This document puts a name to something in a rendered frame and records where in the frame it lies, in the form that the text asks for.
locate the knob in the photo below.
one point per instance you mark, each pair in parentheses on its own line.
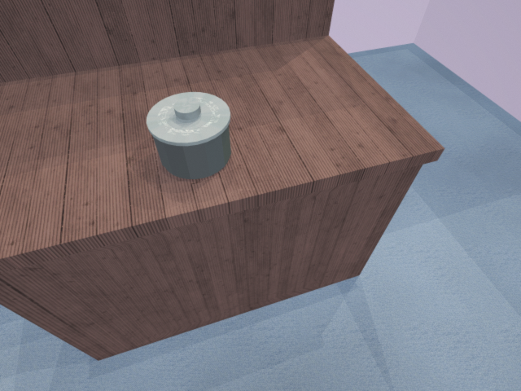
(187,108)

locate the lid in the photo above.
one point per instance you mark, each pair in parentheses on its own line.
(167,128)

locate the table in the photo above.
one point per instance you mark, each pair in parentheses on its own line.
(101,246)

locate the pot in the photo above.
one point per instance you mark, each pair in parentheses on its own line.
(197,161)

